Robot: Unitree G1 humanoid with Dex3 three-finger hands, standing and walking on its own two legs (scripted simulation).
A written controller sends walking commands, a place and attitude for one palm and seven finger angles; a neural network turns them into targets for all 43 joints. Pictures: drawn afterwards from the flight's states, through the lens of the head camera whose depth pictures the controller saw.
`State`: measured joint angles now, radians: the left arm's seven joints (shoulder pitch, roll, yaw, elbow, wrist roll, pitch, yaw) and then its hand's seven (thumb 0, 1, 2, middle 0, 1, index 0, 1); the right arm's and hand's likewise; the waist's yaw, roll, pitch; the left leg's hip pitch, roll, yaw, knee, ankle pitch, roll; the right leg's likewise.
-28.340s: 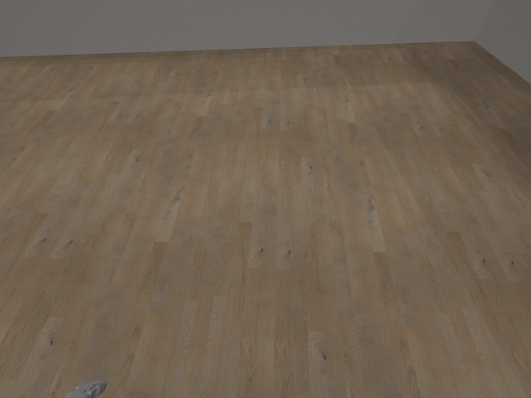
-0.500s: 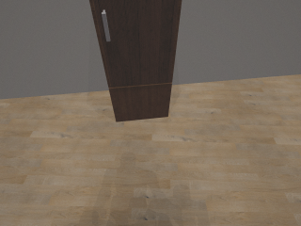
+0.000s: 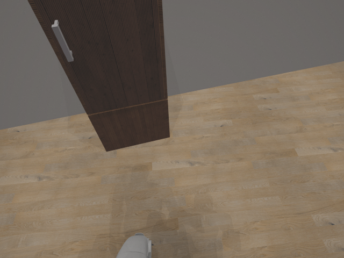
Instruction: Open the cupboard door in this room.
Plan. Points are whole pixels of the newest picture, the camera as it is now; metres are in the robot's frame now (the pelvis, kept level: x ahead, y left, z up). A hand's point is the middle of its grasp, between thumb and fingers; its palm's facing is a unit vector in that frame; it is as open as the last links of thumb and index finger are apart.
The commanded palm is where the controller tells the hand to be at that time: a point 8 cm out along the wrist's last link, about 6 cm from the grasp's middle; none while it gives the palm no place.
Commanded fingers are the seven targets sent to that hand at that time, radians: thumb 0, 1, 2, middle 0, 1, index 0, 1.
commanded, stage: turn to face it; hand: left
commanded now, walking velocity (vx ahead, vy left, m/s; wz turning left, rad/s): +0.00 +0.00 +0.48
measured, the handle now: (63, 41) +0.80 +0.48 +0.07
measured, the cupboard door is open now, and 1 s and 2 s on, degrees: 0 0 0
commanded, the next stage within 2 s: take the last steps up to it in 0.58 s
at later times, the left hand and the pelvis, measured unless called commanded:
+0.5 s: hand (91, 238) +0.18 +0.25 -0.18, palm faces +0.21 -0.96 -0.20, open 7.4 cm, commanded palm none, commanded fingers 0.00 0.90 0.90 -0.20 -0.30 -0.20 -0.30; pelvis +0.13 +0.05 +0.00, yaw +10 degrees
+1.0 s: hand out of the picture +0.09 +0.17 -0.16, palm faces +0.39 -0.89 -0.22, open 7.3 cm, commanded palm none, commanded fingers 0.00 0.90 0.90 -0.20 -0.30 -0.20 -0.30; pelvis +0.18 +0.01 +0.00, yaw +19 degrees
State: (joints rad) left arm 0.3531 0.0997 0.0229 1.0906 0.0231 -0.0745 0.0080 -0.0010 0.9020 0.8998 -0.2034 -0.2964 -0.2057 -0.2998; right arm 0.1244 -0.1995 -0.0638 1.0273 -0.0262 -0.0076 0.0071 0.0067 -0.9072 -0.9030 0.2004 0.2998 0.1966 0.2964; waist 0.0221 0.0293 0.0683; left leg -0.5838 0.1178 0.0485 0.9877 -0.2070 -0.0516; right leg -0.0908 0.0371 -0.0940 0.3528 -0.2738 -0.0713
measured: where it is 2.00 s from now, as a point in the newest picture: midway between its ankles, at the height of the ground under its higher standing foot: (156, 226)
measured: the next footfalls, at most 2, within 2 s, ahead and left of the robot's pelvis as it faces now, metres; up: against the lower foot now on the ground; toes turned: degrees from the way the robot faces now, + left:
left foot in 0.18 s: +0.18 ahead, +0.13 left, +0.00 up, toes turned +11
right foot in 0.70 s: +0.22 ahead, -0.09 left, +0.00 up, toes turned +10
